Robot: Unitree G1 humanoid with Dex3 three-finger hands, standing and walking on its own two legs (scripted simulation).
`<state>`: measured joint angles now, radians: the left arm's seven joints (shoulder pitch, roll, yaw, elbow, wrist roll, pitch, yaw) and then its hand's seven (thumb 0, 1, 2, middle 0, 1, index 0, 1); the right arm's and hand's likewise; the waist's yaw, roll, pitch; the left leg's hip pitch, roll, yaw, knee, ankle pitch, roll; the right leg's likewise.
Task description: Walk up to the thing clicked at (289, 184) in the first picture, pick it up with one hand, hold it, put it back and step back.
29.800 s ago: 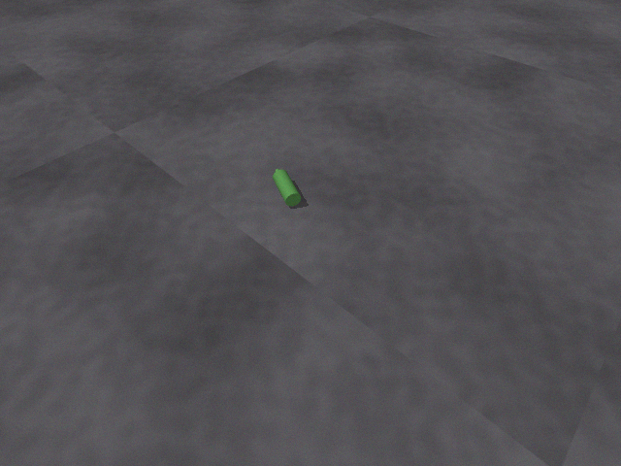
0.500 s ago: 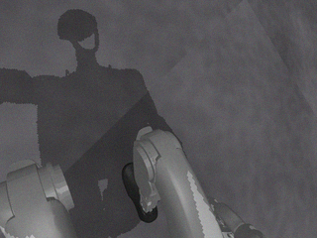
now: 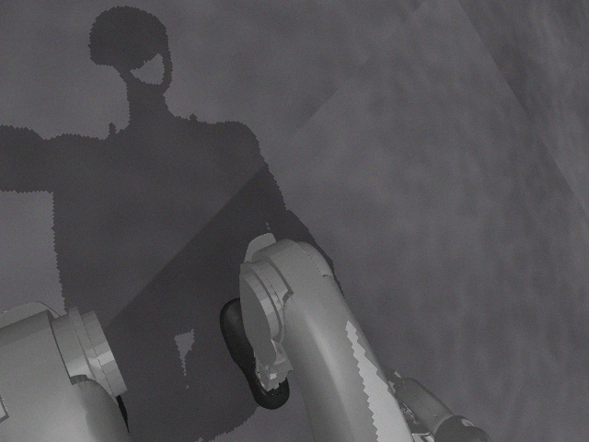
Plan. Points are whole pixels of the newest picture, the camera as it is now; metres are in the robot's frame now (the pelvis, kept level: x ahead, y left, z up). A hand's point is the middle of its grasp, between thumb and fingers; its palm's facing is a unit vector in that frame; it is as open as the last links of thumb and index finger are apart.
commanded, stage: rest palm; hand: left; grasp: from above
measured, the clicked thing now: out of the picture +0.45 +0.38 -0.27
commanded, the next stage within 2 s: close in 0.06 s
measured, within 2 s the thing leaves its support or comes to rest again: neither
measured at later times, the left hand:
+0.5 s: hand out of the picture +0.44 +0.36 -0.24, palm faces -0.44 -0.14 -0.89, open 12.8 cm
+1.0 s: hand out of the picture +0.44 +0.36 -0.24, palm faces -0.44 -0.13 -0.89, open 11.1 cm
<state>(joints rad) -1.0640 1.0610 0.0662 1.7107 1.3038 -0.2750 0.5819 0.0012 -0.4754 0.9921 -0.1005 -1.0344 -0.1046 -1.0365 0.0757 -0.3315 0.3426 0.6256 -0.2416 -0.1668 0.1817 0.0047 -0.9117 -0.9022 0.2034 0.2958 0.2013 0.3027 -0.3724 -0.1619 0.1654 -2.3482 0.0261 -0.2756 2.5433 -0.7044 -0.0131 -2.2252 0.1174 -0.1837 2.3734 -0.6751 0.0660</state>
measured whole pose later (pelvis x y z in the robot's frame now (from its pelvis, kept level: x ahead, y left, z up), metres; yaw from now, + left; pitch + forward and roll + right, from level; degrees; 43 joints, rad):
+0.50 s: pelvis +0.00 +0.00 +0.00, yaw +0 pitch +27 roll -14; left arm -1.07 1.07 0.05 1.69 1.28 -0.27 0.55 0.00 -0.30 0.84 -0.19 -0.99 -0.22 -0.96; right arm 0.06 -0.33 0.34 0.62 -0.24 -0.17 0.19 0.00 -0.90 -0.90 0.20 0.30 0.20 0.30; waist -0.36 -0.16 0.17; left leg -2.34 0.03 -0.28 2.54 -0.71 -0.01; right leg -2.22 0.12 -0.19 2.37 -0.68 0.06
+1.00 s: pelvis +0.00 +0.00 +0.00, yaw +0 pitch +27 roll -15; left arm -1.07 1.09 0.06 1.70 1.29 -0.28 0.57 0.00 -0.04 0.64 -0.38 -0.83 -0.42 -0.79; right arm 0.07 -0.34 0.35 0.62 -0.24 -0.17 0.18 0.00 -0.90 -0.90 0.20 0.30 0.20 0.30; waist -0.37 -0.17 0.18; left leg -2.35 0.03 -0.28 2.54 -0.70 -0.01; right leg -2.22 0.12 -0.19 2.37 -0.67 0.07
